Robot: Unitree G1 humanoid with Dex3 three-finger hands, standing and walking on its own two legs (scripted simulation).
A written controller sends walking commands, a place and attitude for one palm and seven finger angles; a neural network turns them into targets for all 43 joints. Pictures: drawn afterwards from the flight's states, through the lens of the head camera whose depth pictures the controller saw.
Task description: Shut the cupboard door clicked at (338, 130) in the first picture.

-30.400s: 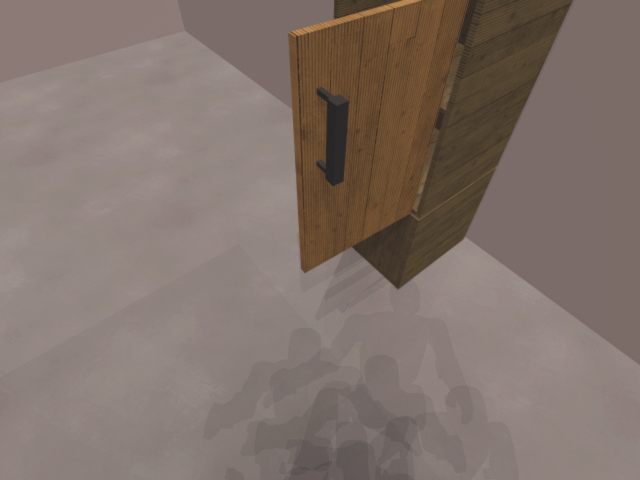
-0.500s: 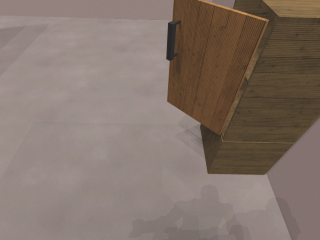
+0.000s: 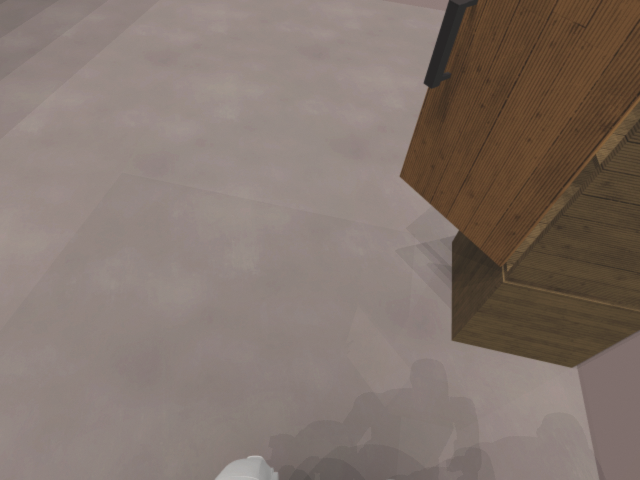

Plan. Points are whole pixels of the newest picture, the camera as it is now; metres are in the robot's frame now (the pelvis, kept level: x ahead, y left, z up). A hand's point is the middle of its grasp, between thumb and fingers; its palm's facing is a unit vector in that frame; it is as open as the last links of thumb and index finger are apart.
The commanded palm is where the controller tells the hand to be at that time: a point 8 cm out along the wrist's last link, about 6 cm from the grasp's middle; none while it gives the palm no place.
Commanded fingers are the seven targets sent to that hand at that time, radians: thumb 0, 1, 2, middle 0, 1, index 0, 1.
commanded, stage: walk to a spot facing it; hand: left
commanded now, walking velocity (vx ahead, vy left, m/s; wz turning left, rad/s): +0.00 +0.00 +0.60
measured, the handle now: (451, 44) +0.89 -0.24 +0.10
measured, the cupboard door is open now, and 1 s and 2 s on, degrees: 47 47 47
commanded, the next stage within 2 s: turn to face it in 1.64 s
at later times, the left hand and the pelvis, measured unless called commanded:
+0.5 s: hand out of the picture +0.00 +0.17 -0.13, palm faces +0.28 -0.91 -0.31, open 7.3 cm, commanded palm none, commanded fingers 0.00 0.90 0.90 -0.20 -0.30 -0.20 -0.30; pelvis -0.02 -0.05 +0.02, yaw +17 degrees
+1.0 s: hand out of the picture -0.11 +0.20 -0.16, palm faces +0.61 -0.76 -0.24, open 7.4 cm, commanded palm none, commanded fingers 0.00 0.90 0.90 -0.20 -0.30 -0.20 -0.30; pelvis +0.04 +0.04 +0.01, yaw +35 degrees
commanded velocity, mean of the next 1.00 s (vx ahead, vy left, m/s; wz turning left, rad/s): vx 0.20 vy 0.00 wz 0.54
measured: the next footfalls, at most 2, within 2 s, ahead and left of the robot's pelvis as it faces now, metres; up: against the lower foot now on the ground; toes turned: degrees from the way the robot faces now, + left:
right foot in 0.40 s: +0.03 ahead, -0.16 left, +0.00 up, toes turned +14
left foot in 0.88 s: +0.03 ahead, +0.16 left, +0.00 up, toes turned +40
